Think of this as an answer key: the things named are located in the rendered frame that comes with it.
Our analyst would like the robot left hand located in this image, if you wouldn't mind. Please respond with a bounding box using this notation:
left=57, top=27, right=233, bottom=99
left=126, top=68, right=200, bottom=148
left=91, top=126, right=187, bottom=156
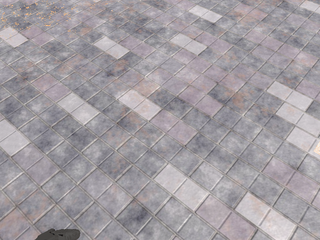
left=35, top=228, right=80, bottom=240

